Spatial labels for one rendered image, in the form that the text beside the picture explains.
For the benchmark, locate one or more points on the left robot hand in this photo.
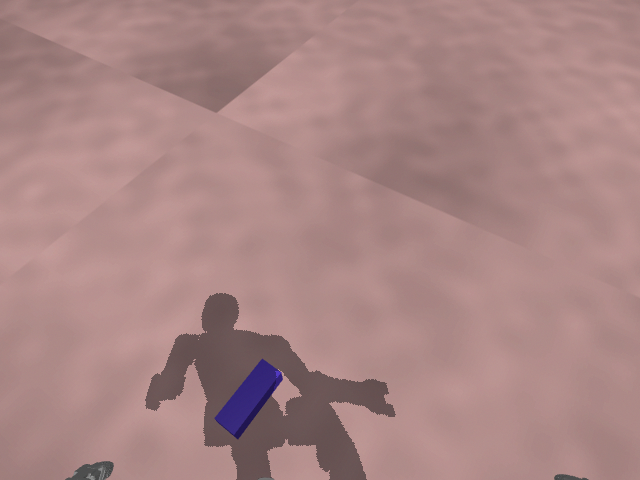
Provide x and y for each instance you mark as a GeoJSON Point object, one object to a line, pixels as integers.
{"type": "Point", "coordinates": [97, 471]}

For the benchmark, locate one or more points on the carton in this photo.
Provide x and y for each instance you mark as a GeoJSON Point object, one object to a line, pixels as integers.
{"type": "Point", "coordinates": [249, 398]}

